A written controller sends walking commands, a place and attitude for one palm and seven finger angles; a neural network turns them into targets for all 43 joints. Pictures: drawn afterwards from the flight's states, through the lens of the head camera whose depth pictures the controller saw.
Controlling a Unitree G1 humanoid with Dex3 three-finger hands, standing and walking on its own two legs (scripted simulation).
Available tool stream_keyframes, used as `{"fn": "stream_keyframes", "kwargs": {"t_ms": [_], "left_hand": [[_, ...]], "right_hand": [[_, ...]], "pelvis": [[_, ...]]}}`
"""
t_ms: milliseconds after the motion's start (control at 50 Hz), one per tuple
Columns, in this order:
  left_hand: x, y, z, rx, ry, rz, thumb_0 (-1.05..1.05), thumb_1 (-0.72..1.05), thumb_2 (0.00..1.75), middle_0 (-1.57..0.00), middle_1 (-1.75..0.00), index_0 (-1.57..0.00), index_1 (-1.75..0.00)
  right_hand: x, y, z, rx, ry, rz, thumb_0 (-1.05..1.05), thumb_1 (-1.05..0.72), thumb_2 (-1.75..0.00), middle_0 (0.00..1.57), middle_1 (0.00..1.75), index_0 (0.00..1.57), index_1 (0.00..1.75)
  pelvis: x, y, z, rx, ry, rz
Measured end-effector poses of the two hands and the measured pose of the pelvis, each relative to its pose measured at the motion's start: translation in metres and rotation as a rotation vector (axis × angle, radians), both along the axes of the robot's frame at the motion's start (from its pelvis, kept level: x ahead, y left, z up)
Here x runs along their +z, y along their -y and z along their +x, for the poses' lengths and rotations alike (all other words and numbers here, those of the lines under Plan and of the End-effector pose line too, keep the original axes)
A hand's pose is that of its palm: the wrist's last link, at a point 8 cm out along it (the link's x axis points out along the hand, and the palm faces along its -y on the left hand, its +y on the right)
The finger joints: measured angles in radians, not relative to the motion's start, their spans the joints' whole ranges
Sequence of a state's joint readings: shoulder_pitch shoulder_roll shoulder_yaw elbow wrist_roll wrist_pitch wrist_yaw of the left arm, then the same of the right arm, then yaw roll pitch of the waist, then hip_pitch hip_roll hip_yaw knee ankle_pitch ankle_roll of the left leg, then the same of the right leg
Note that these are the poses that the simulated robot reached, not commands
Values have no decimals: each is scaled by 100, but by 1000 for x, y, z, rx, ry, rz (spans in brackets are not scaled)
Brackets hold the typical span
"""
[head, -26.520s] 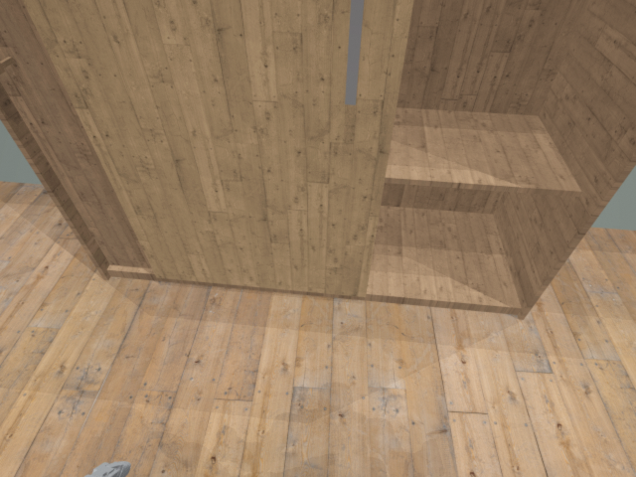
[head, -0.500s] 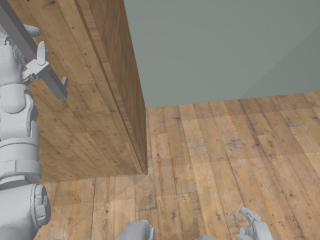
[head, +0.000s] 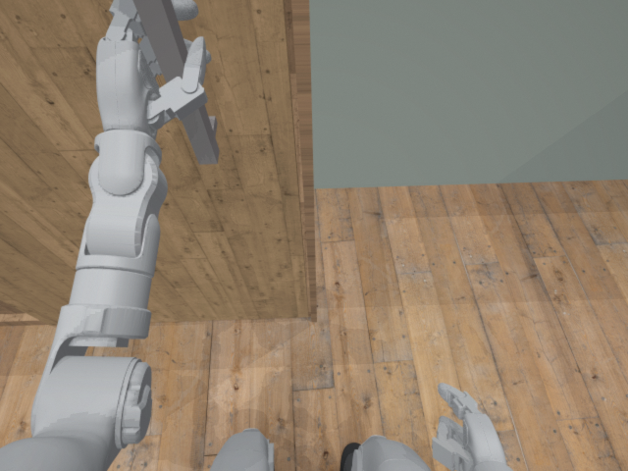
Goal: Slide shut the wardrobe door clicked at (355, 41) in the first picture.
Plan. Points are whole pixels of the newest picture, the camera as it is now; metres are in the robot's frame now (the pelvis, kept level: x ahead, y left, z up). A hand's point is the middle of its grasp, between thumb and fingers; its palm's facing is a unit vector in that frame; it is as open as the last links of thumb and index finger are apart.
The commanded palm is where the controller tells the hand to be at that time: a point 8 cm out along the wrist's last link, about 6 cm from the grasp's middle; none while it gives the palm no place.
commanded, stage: stop walking and hold the door there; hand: left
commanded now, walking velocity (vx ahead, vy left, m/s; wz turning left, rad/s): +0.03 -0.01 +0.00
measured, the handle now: (173, 30) +0.48 +0.17 +0.25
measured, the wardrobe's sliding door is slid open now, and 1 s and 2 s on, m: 0.00 0.00 0.00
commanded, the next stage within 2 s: loosen the grip on the handle in 0.52 s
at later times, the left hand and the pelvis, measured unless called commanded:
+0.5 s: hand (194, 82) +0.44 +0.14 +0.22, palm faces +0.09 -0.99 -0.08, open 6.1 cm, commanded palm +0.42 +0.19 +0.21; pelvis +0.01 +0.02 +0.02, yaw +0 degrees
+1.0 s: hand (188, 81) +0.44 +0.15 +0.23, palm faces +0.14 -0.99 -0.10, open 12.8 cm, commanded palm +0.40 +0.20 +0.23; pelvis -0.03 +0.00 +0.01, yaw +1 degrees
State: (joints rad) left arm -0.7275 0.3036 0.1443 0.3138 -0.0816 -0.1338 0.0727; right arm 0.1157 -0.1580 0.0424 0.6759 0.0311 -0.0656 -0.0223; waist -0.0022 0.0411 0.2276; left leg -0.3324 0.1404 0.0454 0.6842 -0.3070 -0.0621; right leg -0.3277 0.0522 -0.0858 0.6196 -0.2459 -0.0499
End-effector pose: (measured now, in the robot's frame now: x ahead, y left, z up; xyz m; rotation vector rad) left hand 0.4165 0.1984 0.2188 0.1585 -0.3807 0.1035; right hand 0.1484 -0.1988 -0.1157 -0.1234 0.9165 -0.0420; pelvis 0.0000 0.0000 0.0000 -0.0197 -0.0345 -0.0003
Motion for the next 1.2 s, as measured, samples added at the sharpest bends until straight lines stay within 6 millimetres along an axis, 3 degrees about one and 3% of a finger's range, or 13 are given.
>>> {"fn": "stream_keyframes", "kwargs": {"t_ms": [80, 340, 620, 700, 800, 960, 1060, 1140, 1200], "left_hand": [[2, 0, -1, 7, -32, 5, -12, 65, 75, -45, -140, -31, -140], [2, 1, -2, -48, -53, -77, -5, 68, 77, -45, -140, -30, -140], [4, 3, -5, -19, -95, -64, -3, 71, 75, -45, -140, -27, -140], [9, -3, 6, -46, -148, -32, -6, 56, 75, -47, -140, -29, -140], [14, -10, -7, -12, -160, -148, -3, 38, 68, -49, -140, -37, -140], [10, -5, -11, 49, -97, -81, -1, -17, 40, -45, -138, -27, -132], [7, 3, -5, -1, -84, -43, -1, -40, 28, -40, -133, -27, -129], [11, -2, 1, -9, -86, -62, -1, -49, 24, -35, -127, -28, -125], [10, -4, 2, -26, -82, -65, -1, -52, 22, -37, -126, -27, -122]], "right_hand": [[0, 0, -1, -6, -15, -1, 1, -91, -90, 21, 30, 21, 30], [41, 27, 8, -27, 63, -160, 1, -91, -90, 20, 30, 20, 30], [35, 20, -1, -61, 47, -115, 1, -91, -90, 20, 30, 20, 30], [38, 21, -12, -45, 68, -101, 1, -91, -90, 20, 30, 21, 30], [37, 30, -35, -58, 120, -92, 1, -91, -90, 20, 30, 21, 30], [24, 46, -93, -70, 49, -106, 1, -91, -90, 20, 30, 21, 30], [21, 57, -124, -114, -18, -136, 1, -91, -90, 20, 30, 21, 30], [22, 60, -133, -170, -31, -148, 1, -91, -90, 20, 30, 20, 30], [25, 59, -129, -175, -30, -152, 2, -91, -90, 20, 30, 20, 30]], "pelvis": [[5, -2, 0, 25, -9, 13], [14, -16, 8, 6, -21, 11], [18, -16, 11, 1, -32, 12], [16, -11, 2, 18, -65, 26], [15, -11, -8, 11, -65, 34], [8, -4, -29, 12, -79, 46], [6, -3, -33, -2, -98, 44], [9, -6, -27, -22, -97, 40], [11, -9, -21, -29, -92, 35]]}}
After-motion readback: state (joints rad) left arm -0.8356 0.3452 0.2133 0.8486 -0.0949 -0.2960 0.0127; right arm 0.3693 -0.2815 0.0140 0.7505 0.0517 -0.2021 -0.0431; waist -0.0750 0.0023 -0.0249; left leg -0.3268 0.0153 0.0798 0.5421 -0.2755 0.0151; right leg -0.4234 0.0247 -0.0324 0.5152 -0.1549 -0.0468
